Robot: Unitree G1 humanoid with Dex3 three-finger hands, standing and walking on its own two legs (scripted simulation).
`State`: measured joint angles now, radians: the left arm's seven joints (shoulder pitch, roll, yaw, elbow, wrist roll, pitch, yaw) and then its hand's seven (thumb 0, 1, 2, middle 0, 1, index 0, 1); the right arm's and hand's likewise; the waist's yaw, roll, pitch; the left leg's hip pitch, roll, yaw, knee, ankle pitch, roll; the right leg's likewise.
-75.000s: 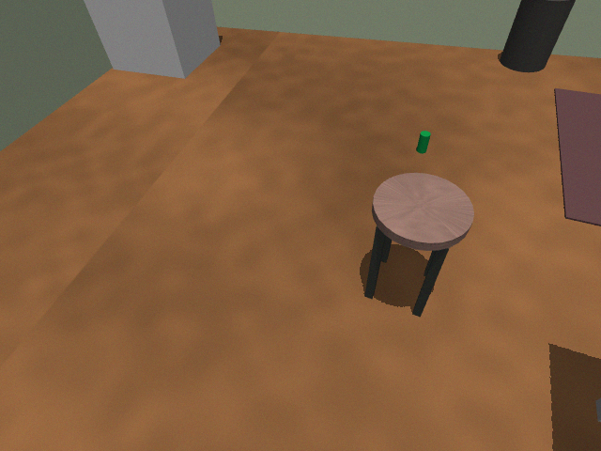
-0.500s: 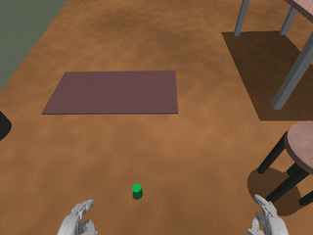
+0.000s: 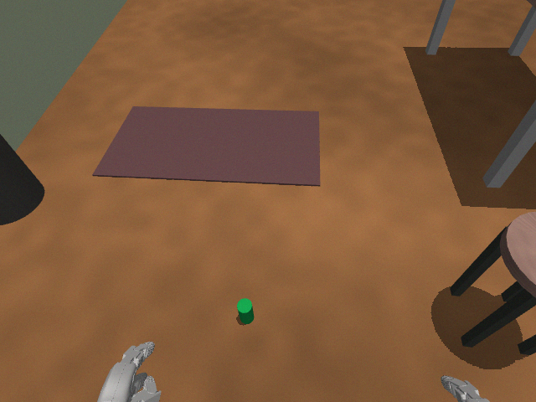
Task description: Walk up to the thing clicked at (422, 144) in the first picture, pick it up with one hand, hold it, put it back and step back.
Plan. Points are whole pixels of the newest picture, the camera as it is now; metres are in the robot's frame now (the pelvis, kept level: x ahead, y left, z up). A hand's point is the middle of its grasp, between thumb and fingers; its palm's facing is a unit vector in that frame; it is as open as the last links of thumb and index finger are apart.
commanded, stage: stand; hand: left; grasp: from above
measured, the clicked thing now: (245, 311) +0.51 +0.16 -0.68
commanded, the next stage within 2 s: none
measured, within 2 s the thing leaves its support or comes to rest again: neither
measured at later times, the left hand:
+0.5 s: hand out of the picture +0.04 +0.24 -0.13, palm faces +0.06 -0.95 -0.32, open 7.4 cm
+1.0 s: hand out of the picture +0.05 +0.24 -0.12, palm faces +0.05 -0.94 -0.34, open 7.3 cm
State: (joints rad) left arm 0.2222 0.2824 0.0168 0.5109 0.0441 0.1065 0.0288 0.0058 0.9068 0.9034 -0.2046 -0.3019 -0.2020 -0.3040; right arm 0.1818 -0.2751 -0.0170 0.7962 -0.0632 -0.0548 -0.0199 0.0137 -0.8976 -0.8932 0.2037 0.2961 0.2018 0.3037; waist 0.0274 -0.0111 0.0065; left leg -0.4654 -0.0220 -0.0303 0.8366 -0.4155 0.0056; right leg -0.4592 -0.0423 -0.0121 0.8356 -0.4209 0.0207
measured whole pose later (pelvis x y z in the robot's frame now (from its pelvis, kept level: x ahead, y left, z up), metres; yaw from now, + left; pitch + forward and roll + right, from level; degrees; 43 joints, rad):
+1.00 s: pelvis +0.00 +0.00 +0.05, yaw +1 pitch -4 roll +0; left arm 0.14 0.30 0.03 1.15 0.02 0.00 0.02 0.00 0.91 0.90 -0.20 -0.30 -0.20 -0.30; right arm 0.15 -0.31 -0.02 1.12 -0.02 0.00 -0.01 0.01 -0.90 -0.89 0.20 0.30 0.20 0.30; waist 0.02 0.02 0.06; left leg -0.10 -0.02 -0.05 0.35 -0.18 0.00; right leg -0.09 -0.04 -0.04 0.34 -0.19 0.02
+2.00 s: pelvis +0.02 -0.02 +0.05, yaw +0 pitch -2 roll +0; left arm 0.10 0.32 0.02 1.15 0.01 -0.01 0.00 0.00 0.91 0.90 -0.20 -0.30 -0.20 -0.30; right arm 0.12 -0.33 0.00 1.13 -0.01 0.00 0.00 0.01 -0.90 -0.89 0.20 0.30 0.20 0.30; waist 0.01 0.02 0.05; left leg -0.09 0.01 -0.05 0.31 -0.18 -0.03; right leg -0.09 -0.01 -0.03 0.32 -0.19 0.00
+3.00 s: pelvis -0.09 +0.05 +0.03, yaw -5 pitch -2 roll -1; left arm 0.14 0.39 0.07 0.87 0.01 0.07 0.02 0.00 0.91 0.90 -0.20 -0.30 -0.20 -0.30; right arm 0.12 -0.33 -0.04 0.86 -0.02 0.02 -0.01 0.01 -0.90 -0.89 0.20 0.30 0.20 0.30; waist -0.01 -0.03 0.20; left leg -0.32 0.00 0.06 0.57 -0.21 0.06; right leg -0.34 0.06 0.13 0.96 -0.51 0.02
